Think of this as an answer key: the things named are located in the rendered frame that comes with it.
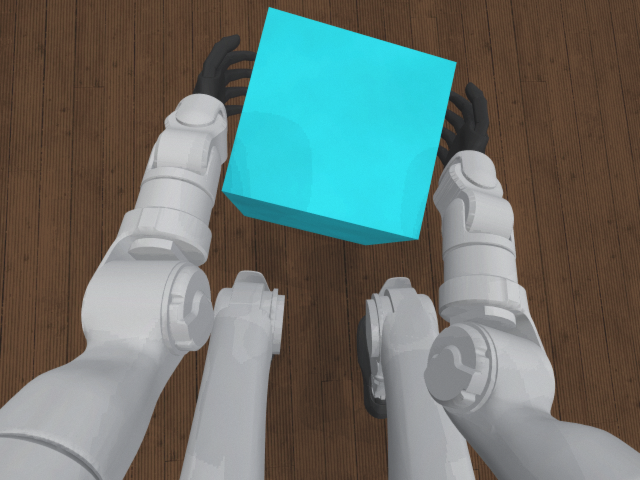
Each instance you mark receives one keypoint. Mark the right robot upper arm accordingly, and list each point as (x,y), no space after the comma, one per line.
(498,390)

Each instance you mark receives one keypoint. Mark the left robot hand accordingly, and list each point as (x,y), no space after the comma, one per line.
(215,76)

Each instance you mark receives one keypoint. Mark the right robot hand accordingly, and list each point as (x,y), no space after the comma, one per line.
(472,131)

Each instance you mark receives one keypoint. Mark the robot left forearm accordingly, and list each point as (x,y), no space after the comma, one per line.
(178,190)

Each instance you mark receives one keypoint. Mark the right robot thigh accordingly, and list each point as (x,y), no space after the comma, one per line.
(423,443)

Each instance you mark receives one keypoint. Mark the right robot shin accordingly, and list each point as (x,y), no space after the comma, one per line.
(378,388)

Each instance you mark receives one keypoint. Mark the left robot upper arm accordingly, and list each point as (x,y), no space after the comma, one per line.
(86,420)

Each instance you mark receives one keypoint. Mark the robot right forearm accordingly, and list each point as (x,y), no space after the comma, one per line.
(478,249)

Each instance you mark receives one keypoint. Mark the carton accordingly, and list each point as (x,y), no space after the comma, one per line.
(339,132)

